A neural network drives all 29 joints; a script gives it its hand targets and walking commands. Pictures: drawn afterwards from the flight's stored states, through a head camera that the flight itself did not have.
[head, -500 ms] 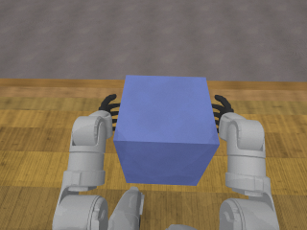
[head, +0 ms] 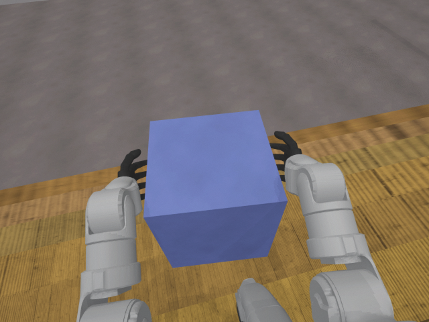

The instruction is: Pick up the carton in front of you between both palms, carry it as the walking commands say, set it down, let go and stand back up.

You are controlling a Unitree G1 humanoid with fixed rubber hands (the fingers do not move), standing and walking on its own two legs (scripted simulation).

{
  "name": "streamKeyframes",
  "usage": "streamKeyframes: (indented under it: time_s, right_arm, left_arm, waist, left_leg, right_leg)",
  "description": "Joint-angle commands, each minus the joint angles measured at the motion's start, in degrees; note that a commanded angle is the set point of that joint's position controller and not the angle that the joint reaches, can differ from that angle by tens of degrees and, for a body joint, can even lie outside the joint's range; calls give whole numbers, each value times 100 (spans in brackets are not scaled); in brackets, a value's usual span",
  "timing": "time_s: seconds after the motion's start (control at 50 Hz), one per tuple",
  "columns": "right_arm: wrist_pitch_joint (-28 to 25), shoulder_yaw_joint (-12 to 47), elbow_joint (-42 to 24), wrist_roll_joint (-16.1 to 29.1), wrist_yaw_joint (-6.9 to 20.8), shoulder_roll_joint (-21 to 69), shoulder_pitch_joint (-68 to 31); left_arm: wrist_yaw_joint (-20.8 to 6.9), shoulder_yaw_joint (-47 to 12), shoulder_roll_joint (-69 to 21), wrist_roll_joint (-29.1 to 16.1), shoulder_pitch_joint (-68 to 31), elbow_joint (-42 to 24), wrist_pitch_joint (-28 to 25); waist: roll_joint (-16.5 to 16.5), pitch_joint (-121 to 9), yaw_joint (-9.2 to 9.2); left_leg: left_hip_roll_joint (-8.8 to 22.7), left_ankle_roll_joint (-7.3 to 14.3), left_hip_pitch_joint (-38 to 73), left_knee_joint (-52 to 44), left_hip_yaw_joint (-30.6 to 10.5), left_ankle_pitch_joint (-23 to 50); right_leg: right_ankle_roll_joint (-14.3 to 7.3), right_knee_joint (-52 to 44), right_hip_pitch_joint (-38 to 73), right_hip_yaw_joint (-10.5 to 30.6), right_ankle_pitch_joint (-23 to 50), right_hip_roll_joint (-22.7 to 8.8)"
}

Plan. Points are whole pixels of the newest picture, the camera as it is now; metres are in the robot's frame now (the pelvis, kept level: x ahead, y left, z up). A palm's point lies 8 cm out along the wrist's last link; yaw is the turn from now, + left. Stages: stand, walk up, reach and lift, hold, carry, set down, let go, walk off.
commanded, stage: carry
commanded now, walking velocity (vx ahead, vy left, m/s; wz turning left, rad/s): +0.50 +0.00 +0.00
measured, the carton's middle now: (213, 193) +0.35 -0.04 +0.01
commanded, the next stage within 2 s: none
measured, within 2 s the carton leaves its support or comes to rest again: neither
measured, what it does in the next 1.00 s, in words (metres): goes down: right foot 0.15 m lower, then left foot 0.15 m lower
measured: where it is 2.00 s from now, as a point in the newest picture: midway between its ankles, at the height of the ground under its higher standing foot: (195, 172)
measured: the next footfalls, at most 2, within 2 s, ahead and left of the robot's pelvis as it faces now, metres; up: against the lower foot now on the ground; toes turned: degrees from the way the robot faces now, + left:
right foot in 0.10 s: +0.24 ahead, -0.10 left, -0.15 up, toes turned -1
left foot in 0.56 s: +0.55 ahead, +0.00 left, -0.30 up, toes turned +1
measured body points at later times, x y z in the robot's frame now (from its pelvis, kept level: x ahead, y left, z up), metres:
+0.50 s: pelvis +0.34 -0.06 -0.17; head +0.37 -0.08 +0.28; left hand +0.69 +0.10 -0.08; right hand +0.70 -0.20 -0.09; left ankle +0.51 +0.05 -0.86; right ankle +0.20 -0.10 -0.81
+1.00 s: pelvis +0.72 -0.09 -0.37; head +0.72 -0.08 +0.08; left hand +1.07 +0.06 -0.27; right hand +1.08 -0.24 -0.26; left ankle +0.54 -0.01 -0.91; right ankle +0.84 -0.15 -1.09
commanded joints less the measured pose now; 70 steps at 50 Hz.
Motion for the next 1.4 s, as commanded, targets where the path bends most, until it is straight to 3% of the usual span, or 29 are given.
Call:
streamKeyframes:
  time_s: [0.0,0.02,0.06,0.08,0.1,0.12,0.18,0.3,0.48,0.52,0.54,0.56,0.58,0.62,0.66,0.74,0.9,0.94,0.96,0.98,1.0,1.02,1.06,1.1,1.16,1.22,1.3,1.34,1.38]
  right_arm:
    - [-40,3488,-1035,2517,1731,6792,-3376]
    - [-6,3383,-907,2379,1711,6663,-3112]
    - [59,3287,-743,2228,1707,6475,-2835]
    - [107,3243,-834,2118,1703,6398,-3051]
    - [209,3065,-679,1973,1656,6242,-3053]
    - [318,2700,-524,1687,1576,5911,-2743]
    - [329,2275,-656,1118,1402,5528,-2712]
    - [-11,2589,-1195,1135,1349,5991,-3322]
    - [43,3423,-1837,1448,1289,5912,-3073]
    - [135,3365,-1692,1422,1317,5697,-2963]
    - [176,3285,-1543,1410,1336,5536,-2670]
    - [232,3213,-1493,1400,1396,5416,-2505]
    - [266,3239,-1214,1529,1418,5315,-2723]
    - [311,3456,-1246,2080,1537,5865,-3266]
    - [253,3630,-1320,2493,1624,6331,-3946]
    - [95,3620,-1040,2658,1756,6916,-4168]
    - [-44,3280,-1078,2276,1699,6568,-3099]
    - [1,3234,-932,2175,1693,6383,-2741]
    - [38,3249,-992,2116,1694,6334,-2839]
    - [58,3180,-1031,1993,1658,6228,-3014]
    - [172,2927,-887,1803,1603,6001,-2849]
    - [228,2771,-860,1562,1542,5697,-2772]
    - [232,2638,-901,1384,1463,5695,-2790]
    - [170,2589,-1041,1290,1450,5848,-3128]
    - [9,2872,-1210,1436,1478,6210,-3233]
    - [-81,3093,-1330,1520,1442,6363,-3056]
    - [-90,3313,-1669,1468,1365,6111,-3047]
    - [-26,3310,-1780,1430,1345,5924,-3031]
    - [57,3245,-1636,1407,1384,5625,-2636]
  left_arm:
    - [-889,-3967,-5119,-1886,-4298,-650,-274]
    - [-877,-4001,-5069,-1882,-4226,-669,-213]
    - [-893,-4086,-4964,-1939,-3996,-569,-134]
    - [-937,-4043,-4870,-2004,-3843,-406,-108]
    - [-965,-4008,-4767,-2079,-3834,-187,-51]
    - [-1001,-4086,-4874,-2266,-3792,-30,-6]
    - [-1168,-4576,-5705,-3138,-5063,-339,-76]
    - [-1358,-4706,-6642,-3617,-5514,-220,-391]
    - [-1233,-4431,-5974,-3033,-3919,-190,-450]
    - [-1219,-4404,-5756,-2900,-3762,-65,-385]
    - [-1202,-4376,-5557,-2838,-3845,-71,-347]
    - [-1183,-4342,-5494,-2725,-4036,-166,-309]
    - [-1138,-4069,-5306,-2588,-4049,-111,-202]
    - [-1003,-3696,-4802,-2148,-3973,35,-100]
    - [-940,-3414,-4835,-2010,-3959,-88,-138]
    - [-1021,-3612,-5361,-1934,-4375,-46,-278]
    - [-868,-4268,-5467,-2209,-4330,-601,-292]
    - [-865,-4258,-5340,-2180,-4208,-622,-228]
    - [-891,-4219,-5205,-2178,-3958,-482,-206]
    - [-953,-4194,-5077,-2199,-3926,-361,-167]
    - [-976,-4229,-5070,-2360,-3866,-137,-133]
    - [-1020,-4357,-5281,-2571,-4098,-95,-118]
    - [-1140,-4556,-5704,-2982,-4674,-257,-160]
    - [-1236,-4697,-6138,-3260,-5129,-310,-245]
    - [-1288,-4736,-6500,-3374,-5076,-225,-391]
    - [-1284,-4688,-6550,-3324,-4698,-257,-484]
    - [-1271,-4649,-6278,-3195,-4237,-310,-575]
    - [-1244,-4622,-6096,-3109,-4106,-264,-542]
    - [-1217,-4574,-5877,-2966,-4046,-231,-464]
  waist:
    - [693,-1748,102]
    - [940,-1740,154]
    - [729,-2940,1804]
    - [-659,-2543,2402]
    - [-1353,-2359,2021]
    - [-1023,-2897,1524]
    - [93,-2657,1324]
    - [-610,-2525,1313]
    - [-694,-1823,1811]
    - [-958,-2569,798]
    - [-54,-2852,-283]
    - [994,-2206,-478]
    - [1456,-2618,482]
    - [-62,-2210,560]
    - [-213,-2308,761]
    - [443,-2137,693]
    - [907,-1634,262]
    - [941,-2611,1397]
    - [24,-2644,2106]
    - [-1173,-2137,2049]
    - [-1186,-2716,1440]
    - [-559,-2465,1528]
    - [130,-2504,1253]
    - [-70,-2186,1285]
    - [-494,-2469,1331]
    - [-21,-2342,1704]
    - [-591,-1889,1761]
    - [-1112,-2517,1159]
    - [186,-2646,-244]
  left_leg:
    - [767,195,372,-205,-942,4941]
    - [809,192,447,150,-803,4913]
    - [1222,-227,-465,2637,-184,6975]
    - [601,-620,-1481,4842,281,4134]
    - [-44,-806,-3288,6077,85,-94]
    - [252,-768,-3954,5448,-433,-152]
    - [1066,-740,-3743,3565,-785,922]
    - [1107,-649,-2835,1967,-192,3160]
    - [590,-609,-1289,-2843,755,6548]
    - [341,-385,903,-2061,1192,6825]
    - [624,-32,2169,-2405,793,6337]
    - [1272,294,2239,-2699,93,6936]
    - [2495,892,3860,-1565,-1890,8836]
    - [2600,1105,2510,-2190,-2827,5701]
    - [2912,1265,1785,-1918,-3546,4261]
    - [2458,793,34,-1990,-2324,5457]
    - [987,75,204,35,-518,3849]
    - [1321,-185,-22,1912,-17,5678]
    - [1172,-503,-828,3615,274,6153]
    - [432,-749,-2523,5438,439,957]
    - [457,-719,-3704,5371,-292,221]
    - [787,-677,-3767,4536,-353,664]
    - [1194,-686,-3773,3199,-763,1516]
    - [1201,-834,-3161,1735,-579,1854]
    - [1166,-674,-2965,1979,-212,3147]
    - [882,-579,-3336,-496,254,5615]
    - [617,-651,-1196,-2478,704,6517]
    - [536,-414,507,-1853,1020,7451]
    - [800,6,2053,-2701,749,6435]
  right_leg:
    - [28,-1459,1522,-887,1161,466]
    - [-73,-1719,1734,-901,1363,407]
    - [-342,-827,4449,-1148,1342,490]
    - [-619,-1473,4964,-863,925,166]
    - [-998,-98,6157,424,3336,-777]
    - [-1557,-186,6648,1967,3286,-1509]
    - [-1822,-813,4565,3433,-1804,-1591]
    - [-1288,-512,3295,2214,231,-1194]
    - [-691,1499,3023,343,-1104,296]
    - [-348,3047,2234,-327,470,48]
    - [42,4882,1468,-599,1119,35]
    - [192,6945,345,-1001,-3097,809]
    - [273,7248,-1527,-223,-5530,879]
    - [-24,5793,-1595,3,-4723,331]
    - [33,4551,-1733,672,-4087,-13]
    - [19,3379,-27,-277,-1936,87]
    - [6,-1371,1544,-1074,1122,494]
    - [-264,-826,3576,-1432,1589,556]
    - [-502,-1240,4652,-1176,1025,453]
    - [-785,-831,5319,-216,1921,-442]
    - [-1250,-189,6351,1605,2025,-1314]
    - [-1257,-593,5626,2159,924,-1374]
    - [-1482,-773,4497,2796,-1946,-1446]
    - [-1677,-890,3258,2876,-1364,-1527]
    - [-1457,-351,3333,2135,212,-1357]
    - [-866,774,3748,963,-1261,-89]
    - [-750,1075,2620,267,-1598,171]
    - [-554,2267,2298,-252,-964,-36]
    - [-30,5161,1435,-802,313,51]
